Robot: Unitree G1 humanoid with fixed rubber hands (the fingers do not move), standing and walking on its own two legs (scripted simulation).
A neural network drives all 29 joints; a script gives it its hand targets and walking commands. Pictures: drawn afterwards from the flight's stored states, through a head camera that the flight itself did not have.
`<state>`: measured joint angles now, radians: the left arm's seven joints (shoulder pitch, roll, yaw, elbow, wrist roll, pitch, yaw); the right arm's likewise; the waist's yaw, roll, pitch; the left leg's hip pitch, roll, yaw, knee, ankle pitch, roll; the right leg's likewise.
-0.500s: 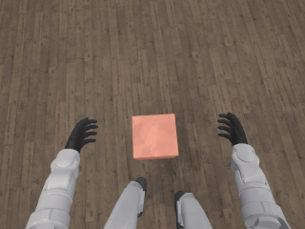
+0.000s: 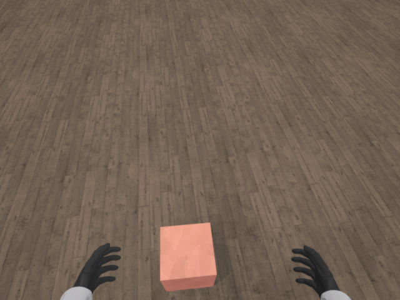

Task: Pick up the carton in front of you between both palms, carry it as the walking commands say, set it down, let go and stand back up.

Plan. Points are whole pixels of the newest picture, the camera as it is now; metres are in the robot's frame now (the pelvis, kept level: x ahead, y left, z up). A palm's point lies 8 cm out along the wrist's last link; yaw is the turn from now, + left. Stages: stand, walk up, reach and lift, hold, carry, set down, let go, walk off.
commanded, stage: let go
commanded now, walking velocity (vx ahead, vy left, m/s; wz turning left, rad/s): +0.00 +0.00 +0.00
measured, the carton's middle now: (187, 257) +0.36 +0.06 -0.65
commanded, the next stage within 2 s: stand in 0.38 s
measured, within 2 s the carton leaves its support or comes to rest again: neither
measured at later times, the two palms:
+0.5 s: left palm (64, 289) +0.15 +0.28 -0.08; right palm out of the picture +0.14 -0.24 -0.08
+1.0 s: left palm out of the picture +0.13 +0.32 -0.10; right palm out of the picture +0.12 -0.27 -0.09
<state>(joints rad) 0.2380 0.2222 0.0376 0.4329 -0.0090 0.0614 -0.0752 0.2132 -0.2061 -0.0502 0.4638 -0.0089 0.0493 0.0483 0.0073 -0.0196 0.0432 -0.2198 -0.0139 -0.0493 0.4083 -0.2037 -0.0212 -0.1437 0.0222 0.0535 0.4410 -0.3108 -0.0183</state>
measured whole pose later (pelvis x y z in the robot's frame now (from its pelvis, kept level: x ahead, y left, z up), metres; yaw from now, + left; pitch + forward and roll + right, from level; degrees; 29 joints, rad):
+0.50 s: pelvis +0.00 +0.02 -0.01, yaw +0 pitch -2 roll +0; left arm 0.21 0.29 0.04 0.53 0.04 0.09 0.01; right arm 0.20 -0.26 -0.03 0.63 -0.05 0.04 -0.01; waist 0.01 -0.03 0.02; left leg -0.23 -0.02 -0.04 0.52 -0.27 0.00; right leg -0.13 0.02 0.06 0.50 -0.34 0.00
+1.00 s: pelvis +0.01 +0.03 +0.00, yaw -1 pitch -1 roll +0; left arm 0.19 0.36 0.02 0.79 0.03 0.00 0.03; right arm 0.15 -0.33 -0.03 0.85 -0.03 0.00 -0.02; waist 0.00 -0.04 0.02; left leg -0.20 -0.03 -0.01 0.48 -0.26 0.02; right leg -0.09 0.00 0.07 0.43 -0.32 0.02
